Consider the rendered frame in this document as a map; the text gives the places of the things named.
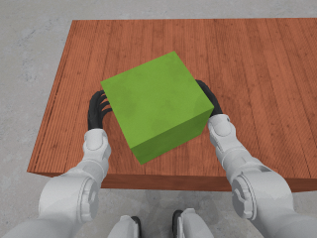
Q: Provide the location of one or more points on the robot right forearm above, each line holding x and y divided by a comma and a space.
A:
232, 155

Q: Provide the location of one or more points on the left robot foot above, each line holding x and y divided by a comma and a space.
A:
137, 220

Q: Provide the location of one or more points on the robot left upper arm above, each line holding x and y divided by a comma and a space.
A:
66, 204

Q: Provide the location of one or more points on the robot left hand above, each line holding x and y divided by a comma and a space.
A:
95, 114

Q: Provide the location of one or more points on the carton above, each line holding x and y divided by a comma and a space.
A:
158, 105

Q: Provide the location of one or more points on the robot foot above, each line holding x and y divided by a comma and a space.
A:
137, 220
175, 216

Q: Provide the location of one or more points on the pedestal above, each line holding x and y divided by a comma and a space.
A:
262, 71

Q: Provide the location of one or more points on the robot right upper arm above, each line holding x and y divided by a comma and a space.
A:
265, 199

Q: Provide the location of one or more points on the robot left forearm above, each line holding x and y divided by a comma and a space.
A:
94, 163

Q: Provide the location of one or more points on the robot right hand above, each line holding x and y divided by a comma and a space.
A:
217, 109

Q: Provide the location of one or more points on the right robot foot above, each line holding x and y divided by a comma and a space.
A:
175, 216

